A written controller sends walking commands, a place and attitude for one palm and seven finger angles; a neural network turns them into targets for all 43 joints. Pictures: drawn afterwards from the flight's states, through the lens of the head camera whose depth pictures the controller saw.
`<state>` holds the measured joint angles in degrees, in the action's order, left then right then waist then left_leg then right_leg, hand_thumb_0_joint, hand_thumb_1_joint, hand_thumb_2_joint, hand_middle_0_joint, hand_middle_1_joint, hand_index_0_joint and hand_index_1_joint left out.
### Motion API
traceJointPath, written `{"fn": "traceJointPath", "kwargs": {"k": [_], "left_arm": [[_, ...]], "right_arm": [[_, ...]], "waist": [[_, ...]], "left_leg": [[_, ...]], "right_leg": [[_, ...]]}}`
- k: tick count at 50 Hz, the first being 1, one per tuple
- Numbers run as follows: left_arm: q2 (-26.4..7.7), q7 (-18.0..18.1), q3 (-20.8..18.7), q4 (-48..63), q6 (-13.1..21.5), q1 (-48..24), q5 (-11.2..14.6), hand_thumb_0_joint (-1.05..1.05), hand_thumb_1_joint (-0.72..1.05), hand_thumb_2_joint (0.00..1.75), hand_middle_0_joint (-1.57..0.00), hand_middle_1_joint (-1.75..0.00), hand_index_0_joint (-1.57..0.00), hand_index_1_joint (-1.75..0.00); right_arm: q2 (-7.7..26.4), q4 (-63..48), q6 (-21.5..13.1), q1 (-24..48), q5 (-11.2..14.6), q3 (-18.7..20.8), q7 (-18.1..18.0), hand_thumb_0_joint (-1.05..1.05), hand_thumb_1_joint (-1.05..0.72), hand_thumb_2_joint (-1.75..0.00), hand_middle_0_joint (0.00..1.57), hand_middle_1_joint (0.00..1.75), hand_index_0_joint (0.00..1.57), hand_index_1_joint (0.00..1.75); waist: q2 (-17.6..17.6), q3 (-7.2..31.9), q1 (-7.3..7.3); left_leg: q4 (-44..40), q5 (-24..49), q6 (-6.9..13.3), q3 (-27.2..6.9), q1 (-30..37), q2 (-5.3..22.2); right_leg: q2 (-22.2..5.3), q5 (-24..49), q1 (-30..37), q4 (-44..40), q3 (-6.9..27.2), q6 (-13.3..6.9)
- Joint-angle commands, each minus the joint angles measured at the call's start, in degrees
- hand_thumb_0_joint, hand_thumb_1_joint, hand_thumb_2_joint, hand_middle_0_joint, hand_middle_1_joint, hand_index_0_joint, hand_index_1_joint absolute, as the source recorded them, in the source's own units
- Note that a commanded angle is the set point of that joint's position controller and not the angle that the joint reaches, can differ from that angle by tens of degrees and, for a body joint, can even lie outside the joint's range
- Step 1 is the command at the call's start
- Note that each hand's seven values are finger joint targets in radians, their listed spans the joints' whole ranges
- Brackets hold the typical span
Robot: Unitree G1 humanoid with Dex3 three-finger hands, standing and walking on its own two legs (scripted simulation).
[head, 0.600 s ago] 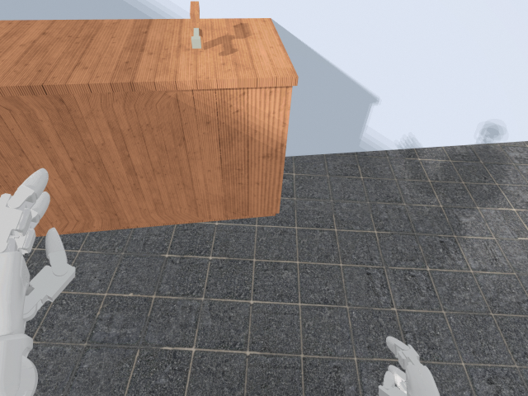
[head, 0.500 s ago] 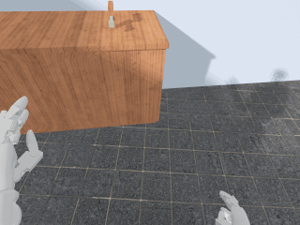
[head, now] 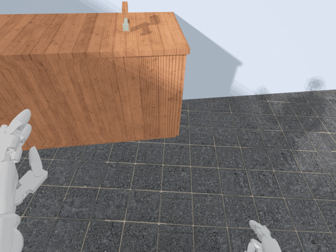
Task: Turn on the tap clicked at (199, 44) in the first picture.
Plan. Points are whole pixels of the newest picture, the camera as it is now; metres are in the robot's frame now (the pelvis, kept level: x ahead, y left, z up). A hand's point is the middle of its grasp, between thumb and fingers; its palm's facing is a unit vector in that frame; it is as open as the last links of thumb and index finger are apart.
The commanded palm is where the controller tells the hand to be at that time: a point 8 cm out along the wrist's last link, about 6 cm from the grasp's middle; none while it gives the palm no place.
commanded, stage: walk to a spot facing it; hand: left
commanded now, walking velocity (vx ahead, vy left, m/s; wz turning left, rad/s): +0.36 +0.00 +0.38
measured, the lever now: (125, 27) +1.08 +0.28 +0.09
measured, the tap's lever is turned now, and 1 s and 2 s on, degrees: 0 0 0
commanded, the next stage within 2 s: turn to face it in 0.92 s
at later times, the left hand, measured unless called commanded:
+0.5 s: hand (50, 134) +0.29 +0.26 +0.18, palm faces +0.45 -0.80 -0.40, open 7.4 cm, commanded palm +0.22 +0.30 +0.18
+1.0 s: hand (51, 109) +0.36 +0.28 +0.18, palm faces +0.66 -0.64 -0.39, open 7.4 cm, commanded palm +0.29 +0.31 +0.18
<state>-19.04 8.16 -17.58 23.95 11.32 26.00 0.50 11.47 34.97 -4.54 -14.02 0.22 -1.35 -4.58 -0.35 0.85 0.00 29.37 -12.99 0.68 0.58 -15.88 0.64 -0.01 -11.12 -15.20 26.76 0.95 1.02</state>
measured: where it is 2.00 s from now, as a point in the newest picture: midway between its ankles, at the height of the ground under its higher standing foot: outside the picture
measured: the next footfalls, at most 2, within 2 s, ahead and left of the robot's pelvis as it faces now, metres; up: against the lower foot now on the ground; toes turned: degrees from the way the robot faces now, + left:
right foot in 0.62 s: +0.25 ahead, -0.12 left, +0.00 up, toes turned -1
left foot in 1.04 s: +0.32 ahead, +0.16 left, +0.00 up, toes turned +30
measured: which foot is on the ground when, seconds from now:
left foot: down 0.00-0.64, up 0.66-1.00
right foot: down 0.00-0.28, up 0.30-0.60, down 0.62-1.00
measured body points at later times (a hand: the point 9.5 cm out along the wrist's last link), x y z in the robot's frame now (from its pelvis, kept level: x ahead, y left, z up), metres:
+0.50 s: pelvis +0.09 +0.00 +0.00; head +0.10 +0.01 +0.45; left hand +0.26 +0.30 +0.20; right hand +0.23 -0.19 -0.10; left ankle +0.03 +0.11 -0.74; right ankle +0.13 -0.12 -0.68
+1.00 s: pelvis +0.23 -0.01 -0.01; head +0.26 +0.02 +0.44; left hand +0.32 +0.31 +0.20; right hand +0.49 -0.20 -0.08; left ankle +0.28 +0.14 -0.72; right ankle +0.21 -0.12 -0.74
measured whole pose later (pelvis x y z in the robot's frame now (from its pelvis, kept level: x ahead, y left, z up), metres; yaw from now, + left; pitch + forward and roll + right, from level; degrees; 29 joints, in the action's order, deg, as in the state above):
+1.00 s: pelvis +0.23 -0.01 -0.01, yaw +19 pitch -1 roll +2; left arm -21.2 9.9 -21.2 36.2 12.2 27.9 0.5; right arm 14.1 31.7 -2.1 -11.1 -0.5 2.6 -5.2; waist 4.6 -4.9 1.0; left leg 39.8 -16.5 -0.8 11.0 -26.5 5.0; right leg -10.2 -24.1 -9.1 35.7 -17.6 1.1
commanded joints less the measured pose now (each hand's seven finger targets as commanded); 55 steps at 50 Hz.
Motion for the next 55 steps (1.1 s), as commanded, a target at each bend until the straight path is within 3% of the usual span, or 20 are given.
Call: {"fn": "traceJointPath", "kwargs": {"k": [1, 10, 12, 13, 15, 16, 18, 21, 29, 30, 31, 32, 36, 40, 46, 49, 50, 51, 52, 55], "left_arm": [[-9.22, 1.71, -6.22, 13.37, 2.9, -4.89, -0.23, 0.0, 0.9, 0.9, -0.2, -0.3, -0.2, -0.3], [-11.06, 2.47, -8.69, 13.12, 3.9, -4.55, 0.28, 0.0, 0.9, 0.9, -0.2, -0.3, -0.2, -0.3], [-10.1, 1.94, -7.33, 12.39, 3.45, -4.88, 0.19, 0.0, 0.9, 0.9, -0.2, -0.3, -0.2, -0.3], [-9.6, 1.53, -6.4, 13.67, 3.43, -6.42, 0.17, 0.0, 0.9, 0.9, -0.2, -0.3, -0.2, -0.3], [-9.95, 1.69, -6.09, 17.33, 5.18, -12.29, -0.55, 0.0, 0.9, 0.9, -0.2, -0.3, -0.2, -0.3], [-12.05, 1.95, -7.06, 16.22, 5.92, -12.78, -1.45, 0.0, 0.9, 0.9, -0.2, -0.3, -0.2, -0.3], [-11.21, 1.52, -6.57, 15.53, 5.44, -9.97, -0.94, 0.0, 0.9, 0.9, -0.2, -0.3, -0.2, -0.3], [-9.61, 0.93, -6.85, 16.12, 5.18, -2.6, 0.07, 0.0, 0.9, 0.9, -0.2, -0.3, -0.2, -0.3], [-11.69, 0.42, -10.47, 15.49, 4.52, 0.35, 0.45, 0.0, 0.9, 0.9, -0.2, -0.3, -0.2, -0.3], [-11.76, 0.44, -10.07, 13.82, 4.0, -0.06, 0.02, 0.0, 0.9, 0.9, -0.2, -0.3, -0.2, -0.3], [-14.27, 0.76, -11.6, 13.94, 3.77, -1.86, -0.43, 0.0, 0.9, 0.9, -0.2, -0.3, -0.2, -0.3], [-15.71, 1.09, -13.83, 13.3, 3.85, -2.86, 0.48, 0.0, 0.9, 0.9, -0.2, -0.3, -0.2, -0.3], [-13.63, 0.02, -12.04, 11.76, 5.25, 0.44, -0.11, 0.0, 0.9, 0.9, -0.2, -0.3, -0.2, -0.3], [-12.47, 0.36, -10.26, 17.79, 5.34, -5.24, 0.22, 0.0, 0.9, 0.9, -0.2, -0.3, -0.2, -0.3], [-12.24, 3.04, -10.79, 21.75, 3.65, -1.51, 0.45, 0.0, 0.9, 0.9, -0.2, -0.3, -0.2, -0.3], [-12.77, 4.14, -11.27, 23.14, 3.26, -1.81, 0.91, 0.0, 0.9, 0.9, -0.2, -0.3, -0.2, -0.3], [-11.83, 4.12, -10.17, 22.48, 3.18, -1.52, 1.28, 0.0, 0.9, 0.9, -0.2, -0.3, -0.2, -0.3], [-11.87, 4.11, -10.26, 25.08, 4.24, -3.12, 1.51, 0.0, 0.9, 0.9, -0.2, -0.3, -0.2, -0.3], [-12.15, 4.19, -10.86, 26.72, 5.51, -3.53, 1.98, 0.0, 0.9, 0.9, -0.2, -0.3, -0.2, -0.3], [-16.79, 2.64, -14.2, 23.04, 5.34, -5.75, 1.09, 0.0, 0.9, 0.9, -0.2, -0.3, -0.2, -0.3]], "right_arm": [[6.81, -9.34, -2.67, 6.61, -0.42, 3.14, -0.98, 0.0, -0.9, -0.9, 0.2, 0.3, 0.2, 0.3], [5.93, -7.49, -3.07, 4.9, -0.06, 3.41, -0.62, 0.0, -0.9, -0.9, 0.2, 0.3, 0.2, 0.3], [5.91, -7.36, -2.34, 4.58, -0.15, 3.01, -0.57, 0.0, -0.9, -0.9, 0.2, 0.3, 0.2, 0.3], [6.64, -7.48, -2.03, 4.57, -0.08, 2.77, -0.71, 0.0, -0.9, -0.9, 0.2, 0.3, 0.2, 0.3], [6.39, -7.18, -3.3, 4.38, -0.36, 2.8, -0.88, 0.0, -0.9, -0.9, 0.2, 0.3, 0.2, 0.3], [5.64, -6.07, -4.03, 3.96, -1.58, 2.52, -0.54, 0.0, -0.9, -0.9, 0.2, 0.3, 0.2, 0.3], [6.73, -5.19, -4.05, 3.23, -1.3, 3.66, 0.22, 0.0, -0.9, -0.9, 0.2, 0.3, 0.2, 0.3], [6.71, -5.33, -4.52, 3.17, -0.47, 3.97, 0.79, 0.0, -0.9, -0.9, 0.2, 0.3, 0.2, 0.3], [5.79, -5.96, -3.38, 5.34, -0.82, 3.56, 0.24, 0.0, -0.9, -0.9, 0.2, 0.3, 0.2, 0.3], [5.02, -5.69, -2.99, 4.97, -0.45, 3.56, 0.15, 0.0, -0.9, -0.9, 0.2, 0.3, 0.2, 0.3], [4.05, -6.76, -2.69, 5.26, -0.3, 3.84, 0.12, 0.0, -0.9, -0.9, 0.2, 0.3, 0.2, 0.3], [5.67, -7.89, -2.89, 7.65, -0.3, 4.28, -0.17, 0.0, -0.9, -0.9, 0.2, 0.3, 0.2, 0.3], [5.65, -6.65, -0.72, 8.62, -0.57, 4.2, 0.45, 0.0, -0.9, -0.9, 0.2, 0.3, 0.2, 0.3], [5.11, -7.61, 0.3, 9.06, -0.74, 3.67, 0.37, 0.0, -0.9, -0.9, 0.2, 0.3, 0.2, 0.3], [3.81, -11.08, -0.57, 7.02, -0.98, 4.38, -0.37, 0.0, -0.9, -0.9, 0.2, 0.3, 0.2, 0.3], [3.64, -11.71, -0.13, 5.29, -0.87, 4.56, -0.85, 0.0, -0.9, -0.9, 0.2, 0.3, 0.2, 0.3], [4.08, -11.79, -0.07, 4.21, -0.59, 4.87, -1.24, 0.0, -0.9, -0.9, 0.2, 0.3, 0.2, 0.3], [4.98, -12.2, -0.24, 4.84, -0.53, 4.93, -1.2, 0.0, -0.9, -0.9, 0.2, 0.3, 0.2, 0.3], [6.13, -12.58, -1.03, 5.37, -0.32, 4.63, -0.56, 0.0, -0.9, -0.9, 0.2, 0.3, 0.2, 0.3], [7.2, -10.03, -1.48, 5.83, 0.04, 5.33, 1.17, 0.0, -0.9, -0.9, 0.2, 0.3, 0.2, 0.3]], "waist": [[-3.38, 0.98, -0.36], [6.4, 4.5, -0.43], [3.31, -0.62, -1.25], [-3.94, -4.07, -2.17], [-20.02, -5.6, -3.68], [-12.48, -5.49, -3.13], [-4.85, -1.09, -2.04], [-10.1, 1.89, -0.68], [-8.71, 6.45, 0.45], [-0.96, 8.28, 0.59], [13.46, 11.28, 0.52], [16.39, 9.61, 1.24], [6.44, -1.04, 0.39], [7.46, -1.81, -1.03], [9.2, 1.18, 1.77], [6.66, 7.52, -0.57], [2.8, 9.56, -2.78], [-7.52, 12.93, -2.84], [-20.82, 14.59, -0.57], [-7.97, 11.13, -0.73]], "left_leg": [[-7.67, -26.79, 3.25, -6.22, -8.34, 3.84], [9.59, -10.27, 1.75, 0.49, -12.64, -0.2], [2.03, -16.97, 2.1, -0.51, -5.92, 0.99], [-4.6, -21.21, 4.03, -7.22, -3.35, 2.93], [-17.83, -16.63, 12.0, -39.4, 5.46, 18.0], [-16.86, -5.25, 13.07, -43.26, 9.43, 20.21], [-9.6, 15.9, 14.32, -34.78, 17.3, 19.08], [-8.24, 17.86, 12.37, -20.21, 15.9, 13.37], [4.31, 17.65, 6.7, -8.03, -0.56, 8.7], [14.34, 10.82, 5.2, -5.21, -7.9, 6.36], [32.31, -6.96, 2.15, 0.67, -20.8, -0.32], [45.86, -18.84, 0.66, -2.11, -27.03, -1.72], [51.12, -10.29, -1.68, -3.96, -25.05, 5.91], [35.7, -5.26, -2.49, 1.64, -17.77, 7.77], [14.18, -5.46, -1.69, 11.28, -10.61, 4.24], [4.15, -0.19, -1.5, 16.09, 0.18, -2.15], [-0.78, 4.28, -0.76, 13.86, 8.94, -1.72], [-3.35, 16.51, 3.96, 0.98, 18.25, 6.48], [-4.17, 45.54, 13.4, -23.81, 24.19, 23.81], [-5.7, 32.19, 12.95, -17.78, 16.57, 23.82]], "right_leg": [[-3.34, -24.44, 0.09, -3.2, 2.58, -2.47], [-15.0, -14.81, 9.28, -1.57, 12.76, -8.48], [-13.14, -28.18, -3.17, 0.2, 8.59, -6.91], [-7.38, -28.66, -9.89, 8.12, 2.11, -4.4], [0.4, -23.48, -24.16, 34.32, -4.57, 0.01], [-2.29, -21.36, -28.36, 39.75, -0.77, -0.58], [-3.53, -20.89, -30.22, 39.85, 0.29, -0.14], [-3.16, -15.4, -23.78, 31.46, -3.94, 0.47], [-0.33, -2.21, 12.54, -0.07, -11.63, 0.09], [-6.71, -3.25, 21.27, -1.95, -4.48, -2.44], [-21.72, -1.24, 30.14, -4.47, 16.92, -8.21], [-29.75, 2.02, 26.21, -9.17, 28.99, -12.27], [-25.12, -5.14, 7.03, -10.68, 11.81, -10.23], [-21.26, 5.3, 2.16, -10.7, -6.66, -6.75], [-21.47, 25.0, 8.47, -2.76, -10.35, -6.89], [-19.15, 36.2, 8.93, 12.46, -14.74, -4.15], [-17.77, 33.15, 4.34, 23.34, -15.68, -1.63], [-11.73, 9.43, -4.19, 37.58, -15.1, 1.2], [-3.58, -27.44, -16.84, 49.23, -9.18, 2.79], [-6.36, -21.35, -19.98, 50.57, -0.38, 0.95]]}}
